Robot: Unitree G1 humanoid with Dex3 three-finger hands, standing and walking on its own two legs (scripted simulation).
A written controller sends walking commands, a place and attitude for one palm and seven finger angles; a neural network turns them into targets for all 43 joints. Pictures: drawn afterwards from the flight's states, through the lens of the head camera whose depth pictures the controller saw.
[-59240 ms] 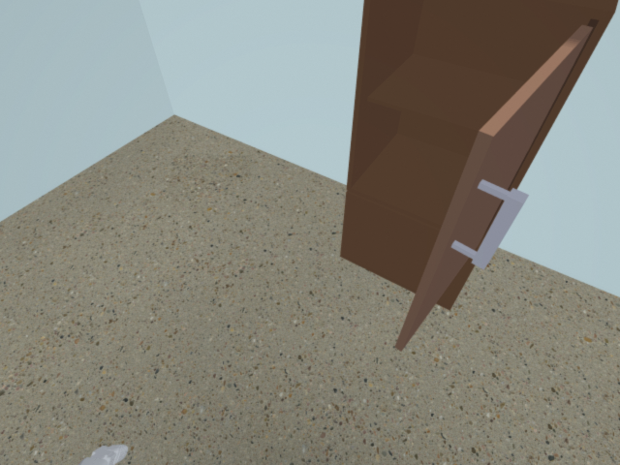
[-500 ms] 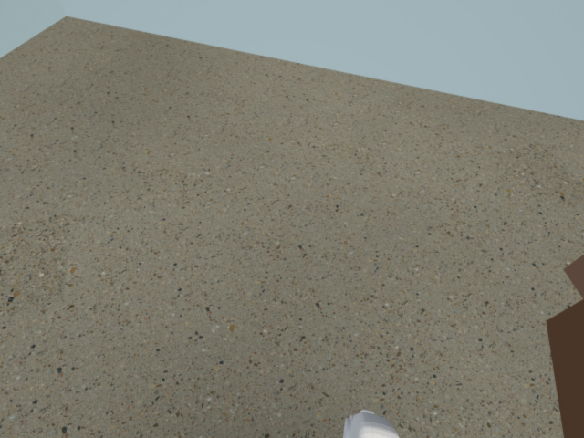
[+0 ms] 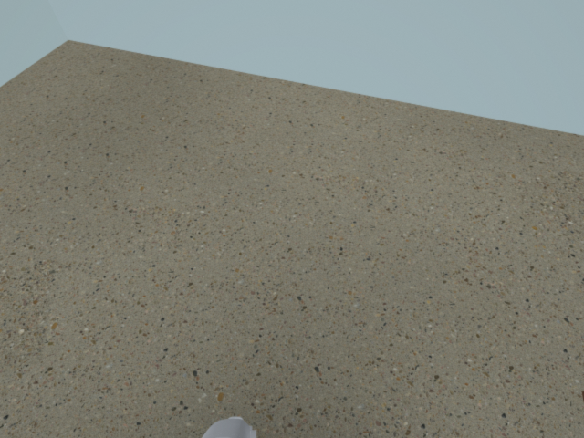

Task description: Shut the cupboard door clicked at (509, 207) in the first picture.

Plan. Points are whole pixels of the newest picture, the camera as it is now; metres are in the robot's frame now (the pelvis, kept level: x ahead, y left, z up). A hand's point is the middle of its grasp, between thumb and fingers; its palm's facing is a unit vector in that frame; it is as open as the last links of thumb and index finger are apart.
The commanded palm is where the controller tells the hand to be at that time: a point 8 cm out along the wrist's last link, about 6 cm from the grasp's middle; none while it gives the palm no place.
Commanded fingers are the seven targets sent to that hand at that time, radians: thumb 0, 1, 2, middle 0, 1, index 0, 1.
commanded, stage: turn to face it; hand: left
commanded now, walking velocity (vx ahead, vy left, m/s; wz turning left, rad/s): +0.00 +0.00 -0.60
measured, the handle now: out of the picture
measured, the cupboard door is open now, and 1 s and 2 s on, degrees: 24 24 24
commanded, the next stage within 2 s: none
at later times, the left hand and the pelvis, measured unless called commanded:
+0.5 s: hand (197, 370) +0.24 +0.18 -0.17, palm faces -0.25 -0.93 -0.27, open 7.4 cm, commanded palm none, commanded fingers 0.00 0.90 0.90 -0.20 -0.30 -0.20 -0.30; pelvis +0.09 +0.00 -0.02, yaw -18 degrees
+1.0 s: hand (225, 321) +0.33 +0.15 -0.17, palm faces -0.53 -0.83 -0.19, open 7.4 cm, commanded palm none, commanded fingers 0.00 0.90 0.90 -0.20 -0.30 -0.20 -0.30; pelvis +0.13 +0.03 +0.00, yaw -35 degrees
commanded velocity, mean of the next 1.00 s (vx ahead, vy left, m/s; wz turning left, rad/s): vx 0.00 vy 0.00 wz -0.60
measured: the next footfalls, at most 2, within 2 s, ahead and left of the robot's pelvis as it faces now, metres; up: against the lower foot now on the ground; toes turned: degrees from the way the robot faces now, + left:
left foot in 0.12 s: +0.14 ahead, +0.12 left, +0.00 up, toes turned +0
right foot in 0.50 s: +0.10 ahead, -0.13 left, +0.00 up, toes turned -23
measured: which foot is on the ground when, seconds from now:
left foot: up 0.00-0.10, down 0.12-0.50, up 0.52-0.82, down 0.84-1.00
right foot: down 0.00-0.12, up 0.14-0.48, down 0.50-0.84, up 0.86-1.00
